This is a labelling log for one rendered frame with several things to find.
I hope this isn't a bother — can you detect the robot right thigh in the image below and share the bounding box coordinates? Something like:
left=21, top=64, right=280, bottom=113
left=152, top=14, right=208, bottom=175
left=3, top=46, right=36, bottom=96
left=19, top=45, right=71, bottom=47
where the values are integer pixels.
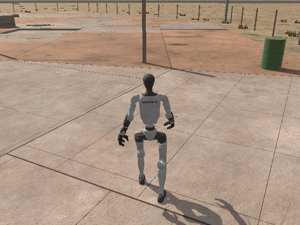
left=157, top=131, right=167, bottom=170

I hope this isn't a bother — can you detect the robot right shin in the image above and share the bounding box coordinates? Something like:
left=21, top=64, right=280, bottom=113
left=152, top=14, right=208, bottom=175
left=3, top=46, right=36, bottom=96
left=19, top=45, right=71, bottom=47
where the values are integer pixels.
left=158, top=162, right=166, bottom=196

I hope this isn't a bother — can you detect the robot left forearm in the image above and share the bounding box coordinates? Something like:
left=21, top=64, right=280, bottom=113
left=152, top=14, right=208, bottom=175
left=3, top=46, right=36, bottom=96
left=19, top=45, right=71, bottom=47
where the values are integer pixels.
left=120, top=113, right=131, bottom=135

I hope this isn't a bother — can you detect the robot right forearm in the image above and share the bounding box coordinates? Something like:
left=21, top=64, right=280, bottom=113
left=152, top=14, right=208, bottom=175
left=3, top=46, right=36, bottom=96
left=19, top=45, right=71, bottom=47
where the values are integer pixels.
left=168, top=112, right=174, bottom=124

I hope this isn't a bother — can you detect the left robot upper arm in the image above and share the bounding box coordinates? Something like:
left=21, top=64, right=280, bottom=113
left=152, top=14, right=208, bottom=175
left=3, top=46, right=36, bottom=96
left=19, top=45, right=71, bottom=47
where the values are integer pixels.
left=127, top=95, right=140, bottom=121

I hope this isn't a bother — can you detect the right robot upper arm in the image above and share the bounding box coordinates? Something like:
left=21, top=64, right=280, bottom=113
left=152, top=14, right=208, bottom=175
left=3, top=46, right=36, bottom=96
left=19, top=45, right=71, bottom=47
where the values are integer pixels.
left=159, top=94, right=172, bottom=119

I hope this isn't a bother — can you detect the right robot hand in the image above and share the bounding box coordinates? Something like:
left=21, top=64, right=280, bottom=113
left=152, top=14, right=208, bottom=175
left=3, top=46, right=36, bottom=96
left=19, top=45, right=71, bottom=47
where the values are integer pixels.
left=164, top=121, right=174, bottom=129

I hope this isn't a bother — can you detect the left robot hand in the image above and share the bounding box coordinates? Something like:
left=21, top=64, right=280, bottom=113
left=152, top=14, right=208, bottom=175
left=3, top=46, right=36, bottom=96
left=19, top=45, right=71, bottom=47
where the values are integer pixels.
left=118, top=134, right=128, bottom=146

